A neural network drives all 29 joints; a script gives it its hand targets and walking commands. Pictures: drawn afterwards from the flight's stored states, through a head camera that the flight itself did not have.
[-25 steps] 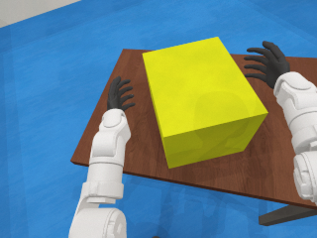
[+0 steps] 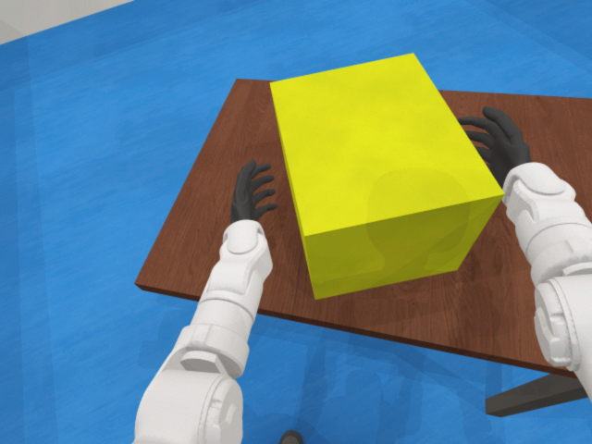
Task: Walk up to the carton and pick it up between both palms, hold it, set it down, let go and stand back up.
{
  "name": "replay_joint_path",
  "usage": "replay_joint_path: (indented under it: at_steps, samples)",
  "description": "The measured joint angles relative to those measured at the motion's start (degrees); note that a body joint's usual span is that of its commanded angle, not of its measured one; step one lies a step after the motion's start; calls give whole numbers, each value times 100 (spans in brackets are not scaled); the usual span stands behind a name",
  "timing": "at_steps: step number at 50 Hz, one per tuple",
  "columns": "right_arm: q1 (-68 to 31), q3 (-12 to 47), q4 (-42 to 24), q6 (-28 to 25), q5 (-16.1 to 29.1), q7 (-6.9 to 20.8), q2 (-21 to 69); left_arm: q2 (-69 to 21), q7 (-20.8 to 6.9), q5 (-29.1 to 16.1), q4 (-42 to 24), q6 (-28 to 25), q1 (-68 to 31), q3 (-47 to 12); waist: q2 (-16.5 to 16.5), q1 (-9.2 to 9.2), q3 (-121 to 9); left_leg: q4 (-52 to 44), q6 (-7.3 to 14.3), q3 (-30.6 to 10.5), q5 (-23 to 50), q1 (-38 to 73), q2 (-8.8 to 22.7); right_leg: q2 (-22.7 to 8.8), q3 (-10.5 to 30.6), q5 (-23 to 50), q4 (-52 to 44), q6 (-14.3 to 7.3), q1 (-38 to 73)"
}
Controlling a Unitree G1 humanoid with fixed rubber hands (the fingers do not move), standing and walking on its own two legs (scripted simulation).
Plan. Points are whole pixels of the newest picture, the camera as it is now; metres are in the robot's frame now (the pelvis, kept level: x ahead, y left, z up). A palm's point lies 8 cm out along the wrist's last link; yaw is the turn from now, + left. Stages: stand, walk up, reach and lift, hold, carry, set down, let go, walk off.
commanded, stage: reach and lift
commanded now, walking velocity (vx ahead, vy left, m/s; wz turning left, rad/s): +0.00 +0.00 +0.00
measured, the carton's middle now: (364, 177) +0.52 +0.06 +0.01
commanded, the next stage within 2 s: none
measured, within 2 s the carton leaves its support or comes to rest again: neither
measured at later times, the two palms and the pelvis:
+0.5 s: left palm (250, 218) +0.39 +0.20 +0.04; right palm (485, 158) +0.53 -0.10 +0.07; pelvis +0.01 -0.02 +0.00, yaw +1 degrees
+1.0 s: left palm (241, 228) +0.37 +0.20 +0.04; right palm (480, 171) +0.50 -0.09 +0.08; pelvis +0.01 -0.01 +0.01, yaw +1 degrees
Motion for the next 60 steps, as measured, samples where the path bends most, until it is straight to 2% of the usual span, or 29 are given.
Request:
replay_joint_path:
  at_steps: [4,10,15,20,25,36,56,60]
  samples:
    - [1,109,-18,-84,99,-79,19,37,10,31,-8,-103,-161,45,65,55,-75,105,-24,-9,-70,-87,34,31,-15,-51,68,-20,-71]
    - [-14,386,-31,-156,192,-227,-19,168,-194,156,217,-195,-286,263,172,173,-108,52,-45,7,-98,6,58,51,-15,-85,40,-42,8]
    - [41,325,-45,-248,50,-289,76,120,-366,235,312,-359,-106,441,122,133,0,-106,-64,17,-39,144,57,46,-58,-96,-40,-76,127]
    - [1,-44,-151,-402,-259,-291,352,-121,-435,435,101,-535,86,585,9,-45,127,-195,-79,36,30,109,75,51,-132,-73,-107,-111,111]
    - [-70,-490,-217,-503,-663,-360,565,-288,-269,796,-232,-612,112,947,-52,-171,153,-268,-74,72,101,22,89,56,-157,-5,-196,-118,41]
    - [165,-1442,-299,-599,-1596,-499,935,-505,-257,1430,-297,-522,208,1500,54,-199,114,-468,4,200,179,262,41,-1,-85,101,-408,-55,267]
    - [237,-2546,-222,-494,-2645,-493,1196,-517,-381,1769,-173,-465,252,1832,-154,-304,142,-603,-31,252,276,560,55,-7,-142,55,-306,-124,454]
    - [321,-2671,-260,-529,-2736,-498,1239,-517,-418,1794,-165,-467,277,1857,-166,-312,136,-619,-38,264,277,598,59,-10,-165,28,-284,-138,479]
